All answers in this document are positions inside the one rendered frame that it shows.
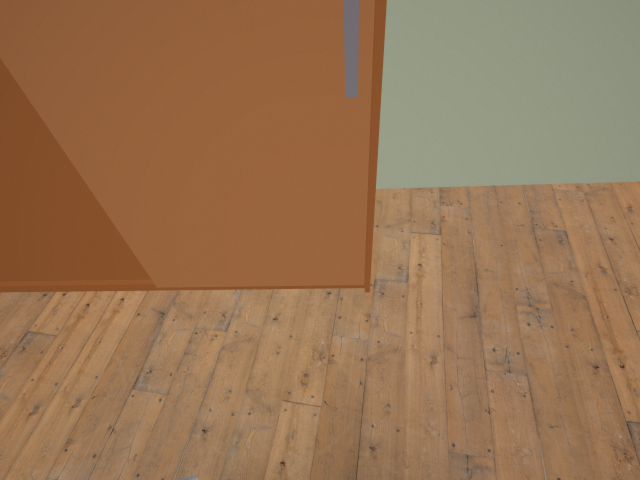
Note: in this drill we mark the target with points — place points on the wardrobe door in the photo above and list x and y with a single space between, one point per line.
215 134
52 227

